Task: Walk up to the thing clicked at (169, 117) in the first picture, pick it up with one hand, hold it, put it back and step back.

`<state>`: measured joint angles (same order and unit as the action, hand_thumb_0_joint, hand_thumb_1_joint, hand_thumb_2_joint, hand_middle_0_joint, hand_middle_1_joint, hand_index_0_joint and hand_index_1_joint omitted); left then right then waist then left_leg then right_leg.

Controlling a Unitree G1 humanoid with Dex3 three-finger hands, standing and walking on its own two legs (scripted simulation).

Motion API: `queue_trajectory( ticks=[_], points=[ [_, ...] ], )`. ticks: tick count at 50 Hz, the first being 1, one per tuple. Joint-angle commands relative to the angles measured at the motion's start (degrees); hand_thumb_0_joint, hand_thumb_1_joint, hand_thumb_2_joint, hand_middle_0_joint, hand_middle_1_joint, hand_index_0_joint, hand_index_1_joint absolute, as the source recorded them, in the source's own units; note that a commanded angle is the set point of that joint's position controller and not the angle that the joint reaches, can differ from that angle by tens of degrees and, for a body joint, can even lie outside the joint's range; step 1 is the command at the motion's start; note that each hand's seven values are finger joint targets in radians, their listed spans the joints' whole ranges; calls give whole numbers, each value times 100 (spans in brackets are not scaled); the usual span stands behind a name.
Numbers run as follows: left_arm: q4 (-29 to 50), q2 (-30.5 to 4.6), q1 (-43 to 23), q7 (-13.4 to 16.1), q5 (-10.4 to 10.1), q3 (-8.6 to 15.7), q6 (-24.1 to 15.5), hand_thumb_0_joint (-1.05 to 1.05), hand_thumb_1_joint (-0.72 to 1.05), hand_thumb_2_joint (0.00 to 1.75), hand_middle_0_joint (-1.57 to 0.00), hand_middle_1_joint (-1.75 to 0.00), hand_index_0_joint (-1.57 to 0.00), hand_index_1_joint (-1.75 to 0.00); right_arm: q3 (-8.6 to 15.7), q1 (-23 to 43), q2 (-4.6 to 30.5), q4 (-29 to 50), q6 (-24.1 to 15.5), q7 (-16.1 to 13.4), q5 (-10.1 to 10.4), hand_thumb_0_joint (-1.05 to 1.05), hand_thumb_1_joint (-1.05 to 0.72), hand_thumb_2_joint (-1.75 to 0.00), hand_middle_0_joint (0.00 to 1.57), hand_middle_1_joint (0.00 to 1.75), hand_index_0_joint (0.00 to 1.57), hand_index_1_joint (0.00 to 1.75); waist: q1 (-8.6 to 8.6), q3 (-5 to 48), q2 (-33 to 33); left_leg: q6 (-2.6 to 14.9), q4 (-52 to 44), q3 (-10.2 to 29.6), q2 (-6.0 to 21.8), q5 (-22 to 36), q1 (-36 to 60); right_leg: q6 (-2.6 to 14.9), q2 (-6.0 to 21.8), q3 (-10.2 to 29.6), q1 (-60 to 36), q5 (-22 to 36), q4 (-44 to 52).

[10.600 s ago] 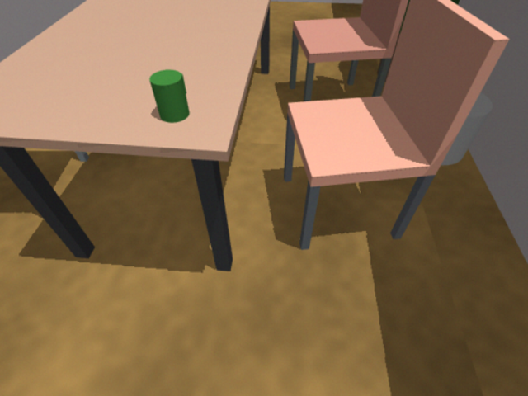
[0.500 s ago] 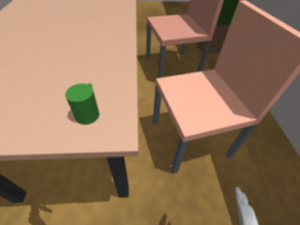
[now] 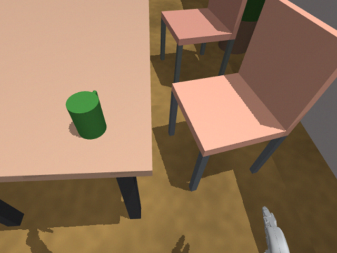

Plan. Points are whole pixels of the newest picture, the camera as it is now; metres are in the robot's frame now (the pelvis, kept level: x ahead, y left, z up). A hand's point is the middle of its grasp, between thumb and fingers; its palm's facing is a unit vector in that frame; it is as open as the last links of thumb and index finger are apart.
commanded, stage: go down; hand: left
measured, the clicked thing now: (90, 111) +0.49 +0.20 +0.05
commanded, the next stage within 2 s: approach in 0.78 s
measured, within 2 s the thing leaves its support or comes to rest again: neither
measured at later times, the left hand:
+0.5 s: hand out of the picture +0.38 +0.40 +0.18, palm faces +0.22 -0.98 -0.03, open 17.6 cm
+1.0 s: hand out of the picture +0.37 +0.39 +0.15, palm faces +0.21 -0.98 -0.03, open 17.5 cm
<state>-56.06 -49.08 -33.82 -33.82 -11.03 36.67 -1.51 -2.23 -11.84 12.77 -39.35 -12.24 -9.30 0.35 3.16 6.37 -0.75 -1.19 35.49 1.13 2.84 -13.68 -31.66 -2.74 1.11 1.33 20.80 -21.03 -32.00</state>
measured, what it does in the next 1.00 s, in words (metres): stands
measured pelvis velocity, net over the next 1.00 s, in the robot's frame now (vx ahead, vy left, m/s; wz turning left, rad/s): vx -0.01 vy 0.01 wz -0.01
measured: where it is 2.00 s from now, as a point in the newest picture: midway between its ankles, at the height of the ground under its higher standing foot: outside the picture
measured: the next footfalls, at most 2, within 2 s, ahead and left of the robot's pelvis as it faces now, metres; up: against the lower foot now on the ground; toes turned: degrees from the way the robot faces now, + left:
none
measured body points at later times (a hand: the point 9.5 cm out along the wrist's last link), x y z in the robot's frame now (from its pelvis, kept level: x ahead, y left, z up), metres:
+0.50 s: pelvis +0.00 +0.00 -0.01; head +0.04 +0.03 +0.44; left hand +0.36 +0.45 +0.18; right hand +0.15 -0.26 -0.07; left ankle +0.04 +0.13 -0.73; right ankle -0.06 -0.15 -0.73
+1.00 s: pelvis -0.01 +0.01 -0.01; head +0.04 +0.03 +0.44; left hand +0.35 +0.45 +0.16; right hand +0.14 -0.25 -0.07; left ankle +0.04 +0.13 -0.73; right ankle -0.06 -0.15 -0.73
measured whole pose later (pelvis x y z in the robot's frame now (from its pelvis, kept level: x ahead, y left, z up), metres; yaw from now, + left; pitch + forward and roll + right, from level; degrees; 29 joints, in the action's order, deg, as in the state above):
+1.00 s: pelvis -0.01 +0.01 -0.01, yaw -1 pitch +11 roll -2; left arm -57.2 -49.6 -33.7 -33.0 -10.5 36.5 -2.3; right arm -2.4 -15.4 13.5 -32.8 -11.9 -8.3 0.6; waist 3.6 7.5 -0.5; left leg -0.7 40.7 1.0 3.2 -15.7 -36.4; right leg -3.3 0.7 1.8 25.2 -22.5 -36.3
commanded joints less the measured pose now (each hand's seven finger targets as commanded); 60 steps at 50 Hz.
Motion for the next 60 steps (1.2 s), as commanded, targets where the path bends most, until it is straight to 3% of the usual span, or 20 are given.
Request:
queue_trajectory(
  ticks=[1,2,7,10,11,12,17,18,20,24,29,31,40,44,46,49,50,51,57,60],
  points=[
    [1054,-2466,-2067,-1,-133,332,-425,0,-61,6,-5,-6,-5,-6,408,222,1007,833,-286,-79,0,0,52,-6,5,5,5,5,-1,1708,983,339,-51,-111,-202,1605,2303,154,-173,-324,782,1742,378],
    [1082,-2549,-2147,2,-127,349,-421,0,-60,6,-5,-6,-5,-6,385,224,974,710,-284,-78,5,0,52,-6,5,5,5,5,-74,1635,1037,325,-68,-97,-200,1534,2224,179,-183,-333,787,1657,353],
    [805,-2442,-2231,-5,-93,243,-467,0,-61,5,-5,-5,-5,-5,338,287,938,990,-282,-58,7,0,52,-6,5,5,5,5,10,1651,952,332,-16,-64,-167,1489,2166,182,-206,-349,929,1580,295],
    [853,-2641,-2364,-46,-77,320,-531,0,-61,5,-5,-5,-6,-6,361,188,963,985,-298,-37,-6,0,52,-6,5,5,5,5,-14,1863,1203,304,48,-40,-149,1467,2223,199,-211,-345,970,1504,224],
    [819,-2514,-2386,-34,-52,199,-508,0,-61,5,-6,-5,-6,-6,223,298,860,1138,-305,-26,-6,0,52,-6,5,5,5,5,-12,1864,1145,313,46,-64,-150,1431,2239,199,-208,-345,967,1473,231],
    [820,-2666,-2296,3,-26,317,-491,0,-61,5,-6,-5,-6,-6,428,214,1082,1257,-312,-58,-17,0,52,-6,5,5,5,5,-32,1994,1103,315,76,-67,-170,1524,2256,195,-213,-339,895,1569,219],
    [979,-2704,-2494,73,11,267,-438,0,-59,5,-6,-5,-6,-6,301,157,886,1108,-267,-51,8,0,52,-6,5,5,5,5,-38,1956,1238,313,89,-73,-174,1450,2168,191,-203,-317,931,1521,232],
    [945,-2705,-2454,83,10,294,-436,0,-60,5,-6,-6,-6,-6,449,155,1063,1240,-293,-65,-5,0,52,-6,5,5,5,5,6,1955,1130,309,86,-67,-161,1412,2169,194,-221,-331,925,1501,209],
    [875,-2681,-2307,93,39,271,-418,0,-58,5,-6,-5,-6,-6,396,185,1011,1336,-298,-57,11,0,52,-6,5,5,5,5,-30,1918,1179,287,76,-81,-163,1357,2150,210,-227,-331,939,1423,211],
    [503,-2632,-1877,7,-39,360,-392,0,-58,6,-5,-6,-5,-6,446,-140,1061,1243,-246,-44,18,0,52,-6,5,5,5,5,-13,1685,830,340,124,-100,-166,1396,1876,171,-239,-334,922,1507,178],
    [939,-2548,-2051,-51,-111,350,-445,0,-58,6,-5,-5,-5,-6,289,39,902,1355,-244,-12,23,0,52,-6,5,5,5,5,-118,1862,953,337,163,-56,-147,1591,1937,180,-241,-347,912,1592,101],
    [1115,-2707,-2207,-25,-130,460,-476,0,-57,5,-5,-5,-5,-6,432,64,1082,1482,-267,-34,32,0,52,-6,5,5,5,5,-78,2076,1091,310,165,-44,-136,1564,2145,185,-242,-342,893,1532,108],
    [1116,-2155,-2201,136,-50,79,-387,0,-50,5,-5,-4,-5,-4,425,-116,971,1156,-281,-18,17,0,53,-5,5,5,5,5,1,1658,1227,237,97,-9,-67,1130,2051,264,-281,-386,1236,1068,108],
    [1084,-2379,-1924,87,-83,260,-445,0,-51,13,-6,-9,-4,-11,431,-302,1039,1284,-257,12,18,0,53,-5,5,5,5,5,-24,1763,1150,276,196,-51,-100,1405,2041,215,-266,-368,1100,1333,59],
    [1036,-2476,-1796,84,-74,368,-455,0,-55,5,-6,-6,-5,-7,382,-254,991,1495,-249,45,23,0,54,-5,5,5,5,5,-112,1783,1121,275,202,-26,-86,1414,1973,223,-260,-366,1014,1306,51],
    [1318,-2101,-1927,120,-133,141,-498,0,-57,5,-6,-7,-5,-8,169,-170,695,1319,-217,69,31,0,54,-5,5,5,5,5,-112,1618,1130,304,209,-108,-155,1329,1804,201,-239,-327,1093,1337,26],
    [1118,-1989,-1876,151,-140,107,-492,0,-58,5,-6,-6,-5,-7,305,-68,861,1481,-248,48,23,0,54,-5,5,5,5,5,-8,1639,949,322,247,-101,-147,1240,1784,190,-243,-321,1190,1264,3],
    [1218,-1880,-2010,156,-168,24,-529,0,-60,5,-6,-6,-5,-7,217,26,812,1409,-259,68,25,0,54,-5,5,5,5,5,-17,1549,1050,303,214,-112,-140,1048,1754,199,-244,-319,1254,1091,14],
    [720,-875,-2206,277,-176,-548,-859,0,-60,5,-5,-6,-4,-7,387,169,1003,1657,-304,86,-44,0,55,-5,5,5,5,5,313,1613,887,266,455,22,-43,513,1700,225,-284,-352,1901,578,-275],
    [684,-784,-2290,423,-196,-555,-1118,0,-61,6,-5,-7,-5,-8,407,-139,1049,1858,-253,162,-68,0,56,-5,5,5,5,5,416,1739,733,276,688,60,-13,468,1553,225,-301,-383,2108,515,-454]
  ],
)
